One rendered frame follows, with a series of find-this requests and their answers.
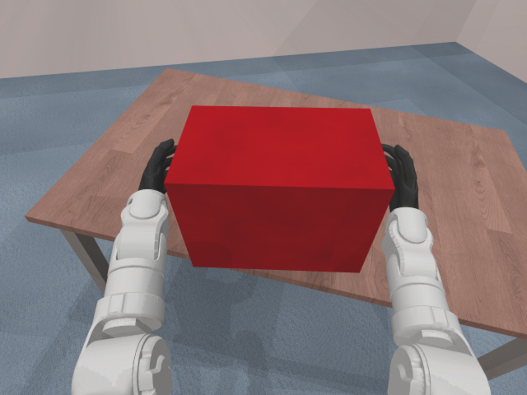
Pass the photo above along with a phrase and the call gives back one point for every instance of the robot left upper arm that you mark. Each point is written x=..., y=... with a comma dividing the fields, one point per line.
x=132, y=365

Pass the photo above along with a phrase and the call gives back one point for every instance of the robot right upper arm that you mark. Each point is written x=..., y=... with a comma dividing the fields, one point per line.
x=417, y=369

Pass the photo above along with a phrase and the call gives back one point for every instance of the right robot hand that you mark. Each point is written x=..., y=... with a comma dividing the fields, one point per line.
x=404, y=178

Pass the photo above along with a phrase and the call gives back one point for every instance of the carton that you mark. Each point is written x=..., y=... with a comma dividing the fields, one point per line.
x=279, y=188

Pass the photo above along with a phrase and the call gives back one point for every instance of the right robot forearm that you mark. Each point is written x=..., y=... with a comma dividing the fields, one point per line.
x=421, y=311

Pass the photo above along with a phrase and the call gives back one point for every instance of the table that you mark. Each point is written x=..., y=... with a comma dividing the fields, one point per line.
x=471, y=183

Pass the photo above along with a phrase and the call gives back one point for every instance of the left robot hand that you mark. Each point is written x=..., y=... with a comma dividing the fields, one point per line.
x=155, y=172

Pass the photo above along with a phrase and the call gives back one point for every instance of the left robot forearm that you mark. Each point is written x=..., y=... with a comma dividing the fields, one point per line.
x=133, y=303

